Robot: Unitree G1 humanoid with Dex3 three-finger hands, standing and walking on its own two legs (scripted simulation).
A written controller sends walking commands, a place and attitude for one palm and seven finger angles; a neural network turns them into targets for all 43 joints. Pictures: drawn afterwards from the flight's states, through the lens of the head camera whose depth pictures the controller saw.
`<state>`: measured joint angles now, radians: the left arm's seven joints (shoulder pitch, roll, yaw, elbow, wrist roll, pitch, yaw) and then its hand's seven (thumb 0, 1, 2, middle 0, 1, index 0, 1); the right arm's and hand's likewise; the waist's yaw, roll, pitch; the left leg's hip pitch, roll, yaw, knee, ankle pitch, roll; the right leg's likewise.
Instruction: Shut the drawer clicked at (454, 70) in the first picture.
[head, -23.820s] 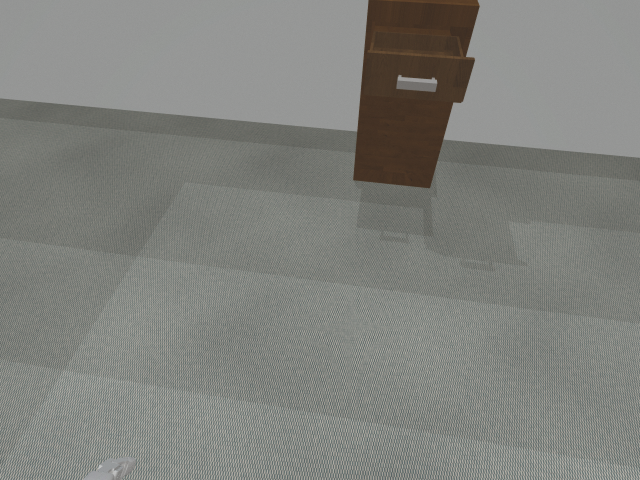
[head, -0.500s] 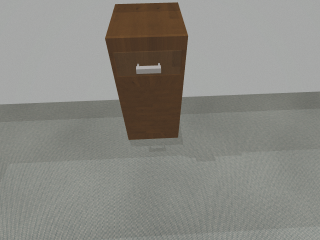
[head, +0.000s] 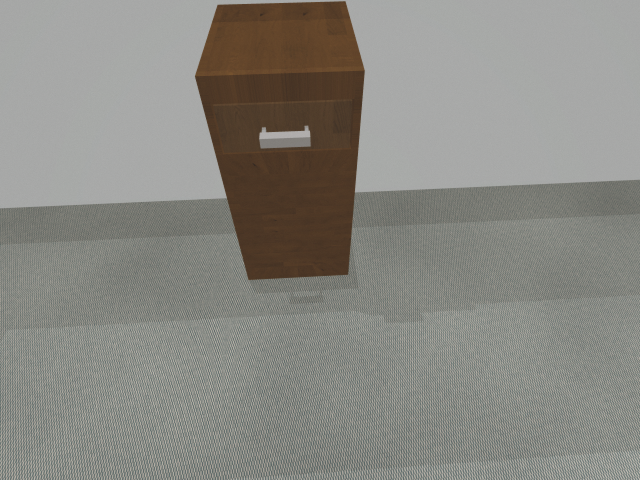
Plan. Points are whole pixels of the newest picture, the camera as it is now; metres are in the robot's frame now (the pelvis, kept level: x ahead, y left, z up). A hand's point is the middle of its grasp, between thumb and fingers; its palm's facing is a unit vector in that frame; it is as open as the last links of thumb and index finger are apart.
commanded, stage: look to check the result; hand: left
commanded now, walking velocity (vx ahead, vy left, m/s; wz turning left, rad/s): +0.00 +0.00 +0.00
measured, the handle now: (285, 134) +0.90 +0.13 -0.10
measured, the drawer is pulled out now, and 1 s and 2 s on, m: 0.00 0.00 0.00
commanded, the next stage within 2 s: stand and wait in 0.40 s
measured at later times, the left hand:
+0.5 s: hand out of the picture +0.02 +0.16 -0.17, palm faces +0.01 -0.98 -0.21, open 7.4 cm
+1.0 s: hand out of the picture +0.04 +0.18 -0.17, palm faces +0.00 -0.97 -0.26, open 7.4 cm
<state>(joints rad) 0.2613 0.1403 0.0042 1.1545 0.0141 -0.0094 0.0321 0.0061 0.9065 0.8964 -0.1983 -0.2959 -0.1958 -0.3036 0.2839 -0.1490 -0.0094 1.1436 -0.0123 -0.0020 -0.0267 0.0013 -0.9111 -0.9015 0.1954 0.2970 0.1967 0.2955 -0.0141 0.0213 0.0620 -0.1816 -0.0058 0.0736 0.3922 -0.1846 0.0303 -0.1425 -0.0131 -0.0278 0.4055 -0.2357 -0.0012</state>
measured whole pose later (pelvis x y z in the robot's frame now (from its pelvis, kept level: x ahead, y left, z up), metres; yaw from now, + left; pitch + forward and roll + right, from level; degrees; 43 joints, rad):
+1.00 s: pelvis +0.01 -0.02 +0.00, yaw +0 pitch -2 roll +0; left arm 0.19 0.20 0.01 1.15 0.01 -0.02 0.02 0.01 0.90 0.90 -0.20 -0.30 -0.20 -0.30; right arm 0.21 -0.22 -0.01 1.15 -0.01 0.00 -0.02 0.00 -0.91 -0.90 0.20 0.30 0.20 0.30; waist -0.01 0.02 0.06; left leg -0.13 0.02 0.06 0.35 -0.18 0.00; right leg -0.09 0.02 -0.04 0.34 -0.22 -0.03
